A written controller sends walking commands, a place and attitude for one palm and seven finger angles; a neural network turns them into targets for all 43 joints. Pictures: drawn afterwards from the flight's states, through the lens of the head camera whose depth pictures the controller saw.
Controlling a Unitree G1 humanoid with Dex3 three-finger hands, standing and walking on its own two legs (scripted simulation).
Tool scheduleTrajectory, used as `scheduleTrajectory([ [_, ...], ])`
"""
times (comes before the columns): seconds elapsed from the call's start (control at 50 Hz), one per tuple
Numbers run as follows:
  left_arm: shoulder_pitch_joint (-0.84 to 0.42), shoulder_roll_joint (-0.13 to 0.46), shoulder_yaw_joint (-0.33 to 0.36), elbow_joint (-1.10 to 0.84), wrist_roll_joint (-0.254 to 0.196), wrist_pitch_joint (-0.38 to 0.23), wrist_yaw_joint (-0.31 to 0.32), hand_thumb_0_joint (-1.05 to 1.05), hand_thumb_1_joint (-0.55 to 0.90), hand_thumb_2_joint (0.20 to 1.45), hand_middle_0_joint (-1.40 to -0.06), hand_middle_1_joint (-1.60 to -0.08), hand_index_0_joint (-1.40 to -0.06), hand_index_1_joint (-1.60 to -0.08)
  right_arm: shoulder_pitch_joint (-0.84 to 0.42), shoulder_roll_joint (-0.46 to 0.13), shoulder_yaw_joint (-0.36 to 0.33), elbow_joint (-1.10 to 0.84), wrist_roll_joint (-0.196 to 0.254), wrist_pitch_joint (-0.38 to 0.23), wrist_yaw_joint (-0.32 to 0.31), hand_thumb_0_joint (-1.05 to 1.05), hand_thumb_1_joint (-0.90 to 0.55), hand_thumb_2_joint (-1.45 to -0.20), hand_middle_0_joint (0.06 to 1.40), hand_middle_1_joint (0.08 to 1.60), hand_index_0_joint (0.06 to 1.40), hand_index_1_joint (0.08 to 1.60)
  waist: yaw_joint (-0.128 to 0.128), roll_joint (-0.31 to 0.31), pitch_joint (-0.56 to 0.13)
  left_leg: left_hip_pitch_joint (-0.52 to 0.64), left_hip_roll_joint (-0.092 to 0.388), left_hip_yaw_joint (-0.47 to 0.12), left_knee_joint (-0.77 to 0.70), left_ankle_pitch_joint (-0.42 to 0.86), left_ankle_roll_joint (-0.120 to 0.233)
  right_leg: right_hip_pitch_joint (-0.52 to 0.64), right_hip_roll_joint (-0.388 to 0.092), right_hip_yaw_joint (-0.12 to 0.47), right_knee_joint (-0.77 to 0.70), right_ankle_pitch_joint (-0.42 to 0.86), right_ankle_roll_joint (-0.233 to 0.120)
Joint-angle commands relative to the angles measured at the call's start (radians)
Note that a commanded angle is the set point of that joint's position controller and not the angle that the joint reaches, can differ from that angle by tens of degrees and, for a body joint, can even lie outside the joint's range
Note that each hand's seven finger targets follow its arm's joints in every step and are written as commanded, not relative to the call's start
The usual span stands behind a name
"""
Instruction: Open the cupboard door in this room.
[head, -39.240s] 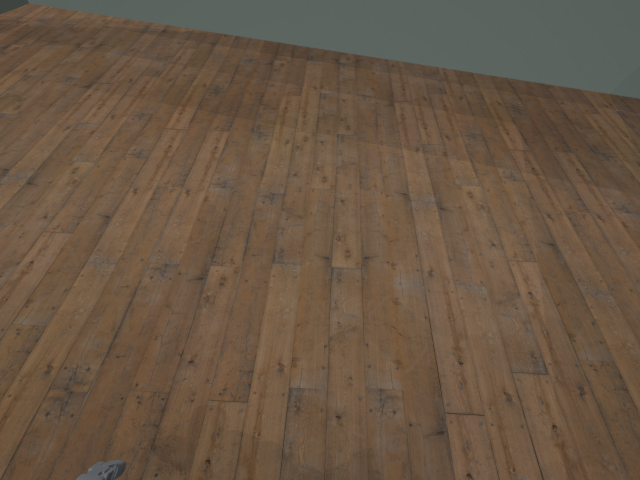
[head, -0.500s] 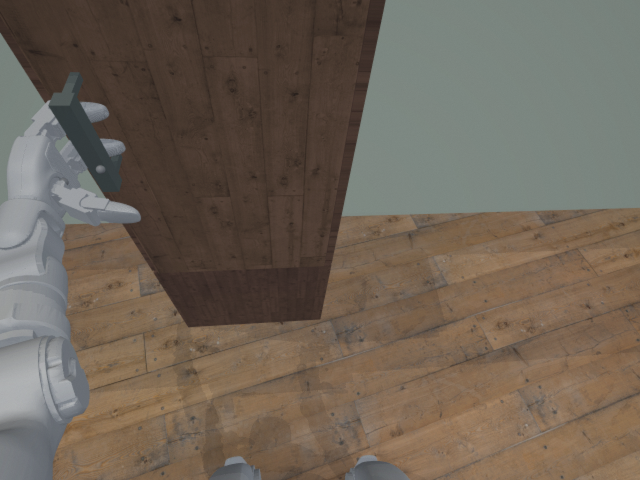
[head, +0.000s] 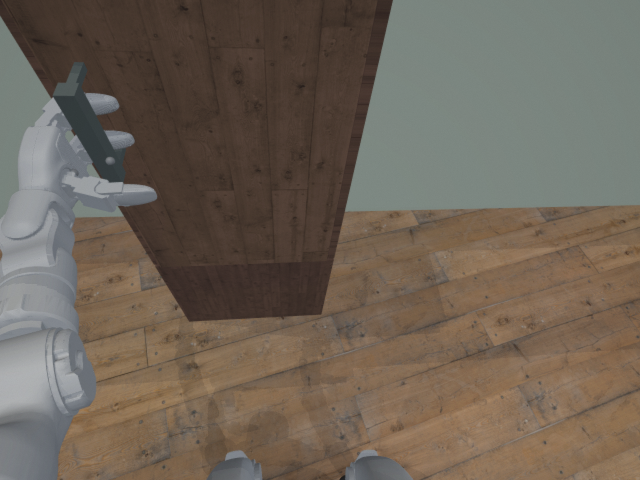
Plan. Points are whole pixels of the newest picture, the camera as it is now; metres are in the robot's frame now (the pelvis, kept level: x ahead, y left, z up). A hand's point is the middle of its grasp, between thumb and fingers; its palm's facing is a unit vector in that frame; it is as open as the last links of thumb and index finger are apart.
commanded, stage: close the thumb around the handle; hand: left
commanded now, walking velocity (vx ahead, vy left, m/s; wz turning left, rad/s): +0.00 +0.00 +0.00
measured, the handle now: (98, 127) +0.53 +0.25 +0.10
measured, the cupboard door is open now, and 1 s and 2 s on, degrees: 0 9 47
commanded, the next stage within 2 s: pull the door open along its arc in 0.50 s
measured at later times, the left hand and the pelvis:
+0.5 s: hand (109, 163) +0.47 +0.23 +0.10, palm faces +0.03 -1.00 +0.00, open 5.7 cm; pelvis +0.00 +0.00 +0.00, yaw +0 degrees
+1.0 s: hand (110, 200) +0.42 +0.22 +0.10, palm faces -0.01 -1.00 +0.01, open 5.9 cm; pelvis +0.02 +0.00 +0.01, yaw -1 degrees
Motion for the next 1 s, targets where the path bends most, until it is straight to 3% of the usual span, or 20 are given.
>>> scheduleTrajectory([
  [0.0,-0.390,0.250,0.019,-0.216,-0.024,-0.059,0.000,0.000,0.116,0.564,-0.344,-1.266,-0.344,-1.266,0.126,-0.186,-0.072,-0.068,-0.001,-0.014,-0.006,0.000,-0.900,-0.900,0.200,0.300,0.200,0.300,0.007,0.109,-0.413,0.384,-0.043,-0.092,-0.097,0.394,0.006,0.085,0.063,0.029,-0.086,0.334,-0.022],
  [0.02,-0.404,0.241,0.007,-0.215,-0.026,-0.053,-0.003,0.000,0.172,0.588,-0.348,-1.272,-0.348,-1.272,0.124,-0.186,-0.071,-0.066,0.001,-0.014,-0.007,0.000,-0.900,-0.900,0.200,0.300,0.200,0.300,-0.003,0.105,-0.392,0.371,-0.043,-0.089,-0.099,0.377,0.007,0.081,0.063,0.029,-0.091,0.330,-0.020],
  [0.12,-0.403,0.296,0.044,-0.218,-0.024,-0.050,-0.006,0.000,0.452,0.708,-0.368,-1.302,-0.368,-1.302,0.128,-0.188,-0.070,-0.070,0.002,-0.009,-0.011,0.000,-0.900,-0.900,0.200,0.300,0.200,0.300,0.009,0.089,-0.386,0.332,-0.049,-0.082,-0.106,0.353,0.012,0.122,0.060,0.037,-0.094,0.337,-0.020],
  [0.18,-0.409,0.276,0.032,-0.246,-0.026,-0.070,-0.004,0.000,0.620,0.780,-0.380,-1.320,-0.380,-1.320,0.127,-0.184,-0.070,-0.066,-0.001,-0.010,-0.010,0.000,-0.900,-0.900,0.200,0.300,0.200,0.300,0.007,0.136,-0.401,0.377,-0.044,-0.088,-0.098,0.389,0.007,0.089,0.062,0.033,-0.087,0.339,-0.023],
  [0.2,-0.429,0.246,0.007,-0.239,-0.028,-0.071,-0.005,0.000,0.676,0.804,-0.384,-1.326,-0.384,-1.326,0.128,-0.182,-0.071,-0.062,0.000,-0.011,-0.009,0.000,-0.900,-0.900,0.200,0.300,0.200,0.300,-0.010,0.119,-0.388,0.383,-0.043,-0.091,-0.099,0.373,0.008,0.071,0.064,0.032,-0.093,0.323,-0.021],
  [0.24,-0.424,0.271,0.029,-0.224,-0.030,-0.075,-0.006,0.000,0.788,0.852,-0.392,-1.338,-0.392,-1.338,0.133,-0.187,-0.071,-0.057,-0.002,-0.013,-0.011,0.000,-0.900,-0.900,0.200,0.300,0.200,0.300,-0.006,0.097,-0.381,0.363,-0.044,-0.092,-0.098,0.358,0.010,0.086,0.065,0.033,-0.092,0.316,-0.023],
  [0.28,-0.445,0.261,0.012,-0.226,-0.028,-0.071,-0.011,0.000,0.900,0.900,-0.400,-1.350,-0.400,-1.350,0.127,-0.186,-0.071,-0.055,0.001,-0.014,-0.013,0.000,-0.900,-0.900,0.200,0.300,0.200,0.300,-0.012,0.116,-0.386,0.365,-0.045,-0.092,-0.099,0.349,0.010,0.079,0.061,0.036,-0.092,0.312,-0.021],
  [0.3,-0.436,0.253,0.010,-0.223,-0.025,-0.068,-0.012,0.000,0.900,0.900,-0.400,-1.350,-0.400,-1.350,0.129,-0.185,-0.073,-0.055,0.000,-0.015,-0.013,0.000,-0.900,-0.900,0.200,0.300,0.200,0.300,-0.004,0.141,-0.397,0.379,-0.046,-0.093,-0.099,0.359,0.006,0.072,0.060,0.034,-0.090,0.311,-0.023],
  [0.36,-0.447,0.271,0.020,-0.233,-0.025,-0.066,-0.009,0.000,0.900,0.900,-0.400,-1.350,-0.400,-1.350,0.131,-0.187,-0.071,-0.054,-0.001,-0.014,-0.013,0.000,-0.900,-0.900,0.200,0.300,0.200,0.300,-0.007,0.128,-0.420,0.381,-0.045,-0.094,-0.095,0.375,0.009,0.085,0.060,0.035,-0.087,0.329,-0.021],
  [0.44,-0.451,0.252,0.007,-0.209,-0.025,-0.060,-0.002,0.000,0.900,0.900,-0.400,-1.350,-0.400,-1.350,0.129,-0.185,-0.070,-0.053,-0.001,-0.016,-0.013,0.000,-0.900,-0.900,0.200,0.300,0.200,0.300,-0.014,0.110,-0.374,0.355,-0.047,-0.092,-0.097,0.339,0.012,0.072,0.061,0.034,-0.094,0.303,-0.021],
  [0.5,-0.444,0.293,0.029,-0.188,-0.019,-0.055,-0.003,0.000,0.900,0.900,-0.400,-1.350,-0.400,-1.350,0.128,-0.191,-0.068,-0.055,0.001,-0.014,-0.017,0.000,-0.900,-0.900,0.200,0.300,0.200,0.300,-0.012,0.078,-0.383,0.323,-0.049,-0.089,-0.097,0.320,0.015,0.100,0.059,0.040,-0.094,0.310,-0.017],
  [0.54,-0.466,0.279,0.018,-0.207,-0.017,-0.062,-0.005,0.000,0.900,0.900,-0.400,-1.350,-0.400,-1.350,0.129,-0.187,-0.069,-0.055,-0.001,-0.016,-0.017,0.000,-0.900,-0.900,0.200,0.300,0.200,0.300,-0.015,0.113,-0.388,0.340,-0.051,-0.089,-0.093,0.329,0.014,0.090,0.058,0.041,-0.092,0.312,-0.020],
  [0.58,-0.443,0.263,0.012,-0.212,-0.022,-0.064,-0.008,0.000,0.900,0.900,-0.400,-1.350,-0.400,-1.350,0.128,-0.186,-0.070,-0.055,-0.001,-0.017,-0.014,0.000,-0.900,-0.900,0.200,0.300,0.200,0.300,-0.008,0.132,-0.410,0.369,-0.049,-0.090,-0.092,0.348,0.010,0.078,0.059,0.038,-0.092,0.314,-0.020],
  [0.62,-0.400,0.263,0.016,-0.199,-0.027,-0.058,-0.012,0.000,0.900,0.900,-0.400,-1.350,-0.400,-1.350,0.125,-0.187,-0.069,-0.062,0.001,-0.017,-0.014,0.000,-0.900,-0.900,0.200,0.300,0.200,0.300,0.000,0.097,-0.396,0.345,-0.049,-0.087,-0.097,0.336,0.011,0.095,0.059,0.036,-0.093,0.311,-0.020],
  [0.66,-0.365,0.272,0.032,-0.247,-0.034,-0.068,-0.017,0.000,0.900,0.900,-0.400,-1.350,-0.400,-1.350,0.120,-0.185,-0.071,-0.073,0.000,-0.017,-0.011,0.000,-0.900,-0.900,0.200,0.300,0.200,0.300,0.021,0.122,-0.449,0.374,-0.050,-0.085,-0.097,0.382,0.009,0.124,0.059,0.037,-0.083,0.349,-0.022],
  [0.74,-0.215,0.231,0.028,-0.262,-0.061,-0.053,-0.031,0.000,0.900,0.900,-0.400,-1.350,-0.400,-1.350,0.097,-0.178,-0.070,-0.103,0.007,-0.012,-0.006,0.000,-0.900,-0.900,0.200,0.300,0.200,0.300,0.046,0.081,-0.410,0.334,-0.054,-0.066,-0.109,0.370,0.014,0.178,0.063,0.037,-0.092,0.374,-0.025],
  [0.8,-0.126,0.220,0.035,-0.372,-0.082,-0.044,-0.034,0.000,0.900,0.900,-0.400,-1.350,-0.400,-1.350,0.073,-0.172,-0.076,-0.132,0.014,-0.009,-0.002,0.000,-0.900,-0.900,0.200,0.300,0.200,0.300,0.071,0.085,-0.440,0.351,-0.055,-0.052,-0.124,0.401,0.014,0.232,0.060,0.039,-0.097,0.421,-0.023],
  [0.94,0.228,0.097,0.003,-0.607,-0.145,0.002,-0.029,0.000,0.900,0.900,-0.400,-1.350,-0.400,-1.350,0.004,-0.150,-0.079,-0.201,0.030,-0.028,0.013,0.000,-0.900,-0.900,0.200,0.300,0.200,0.300,0.120,0.034,-0.370,0.354,-0.061,-0.033,-0.161,0.454,0.019,0.318,0.057,0.033,-0.113,0.498,-0.026],
  [0.98,0.317,0.056,-0.016,-0.704,-0.155,0.016,-0.018,0.000,0.900,0.900,-0.400,-1.350,-0.400,-1.350,-0.022,-0.141,-0.079,-0.215,0.033,-0.039,0.017,0.000,-0.900,-0.900,0.200,0.300,0.200,0.300,0.130,0.074,-0.357,0.381,-0.058,-0.034,-0.172,0.489,0.013,0.318,0.052,0.030,-0.113,0.510,-0.025],
])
